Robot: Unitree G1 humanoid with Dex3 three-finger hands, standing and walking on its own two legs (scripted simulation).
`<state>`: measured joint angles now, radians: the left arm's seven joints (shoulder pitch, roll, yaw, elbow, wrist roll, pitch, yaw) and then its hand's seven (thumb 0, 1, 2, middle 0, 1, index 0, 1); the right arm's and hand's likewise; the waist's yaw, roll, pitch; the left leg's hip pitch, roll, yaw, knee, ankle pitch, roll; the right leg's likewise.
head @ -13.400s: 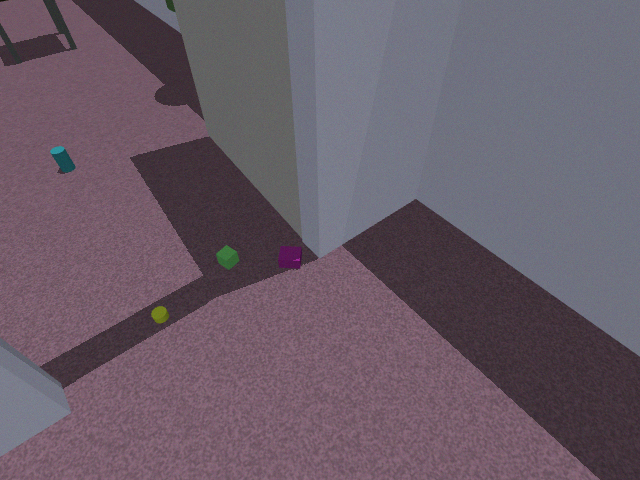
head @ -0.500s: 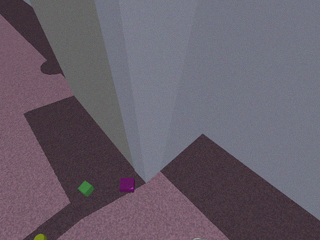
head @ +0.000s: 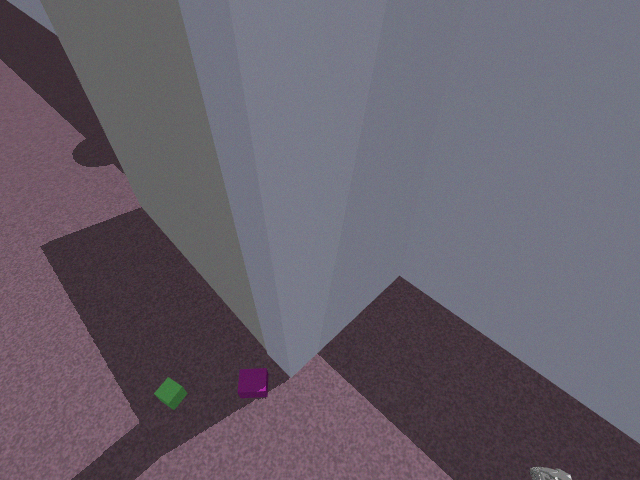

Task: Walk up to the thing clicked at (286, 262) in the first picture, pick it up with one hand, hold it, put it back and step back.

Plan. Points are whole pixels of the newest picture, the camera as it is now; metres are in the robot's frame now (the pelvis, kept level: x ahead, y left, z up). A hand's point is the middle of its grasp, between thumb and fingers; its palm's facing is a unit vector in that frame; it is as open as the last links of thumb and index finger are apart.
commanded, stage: walk up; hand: left
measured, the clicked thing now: (253, 383) +0.55 +0.23 -0.75
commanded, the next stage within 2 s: none
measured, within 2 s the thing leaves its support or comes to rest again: neither
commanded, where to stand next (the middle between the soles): +0.16 +0.00 m, yaw +0 degrees
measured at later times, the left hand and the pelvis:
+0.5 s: hand out of the picture +0.07 +0.36 -0.18, palm faces -0.05 -0.91 -0.40, open 7.4 cm; pelvis +0.01 +0.06 -0.01, yaw -1 degrees
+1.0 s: hand out of the picture +0.06 +0.25 -0.15, palm faces -0.09 -0.91 -0.39, open 7.4 cm; pelvis +0.00 -0.02 -0.02, yaw -6 degrees
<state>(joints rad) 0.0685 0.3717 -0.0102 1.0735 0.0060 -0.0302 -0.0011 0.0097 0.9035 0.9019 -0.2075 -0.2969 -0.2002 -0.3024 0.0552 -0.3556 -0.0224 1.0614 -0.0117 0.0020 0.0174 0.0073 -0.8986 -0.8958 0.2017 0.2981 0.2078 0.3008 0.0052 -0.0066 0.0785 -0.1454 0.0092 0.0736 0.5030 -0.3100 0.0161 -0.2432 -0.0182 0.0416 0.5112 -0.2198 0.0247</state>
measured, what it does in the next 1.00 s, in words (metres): steps on the spot: left foot, then right foot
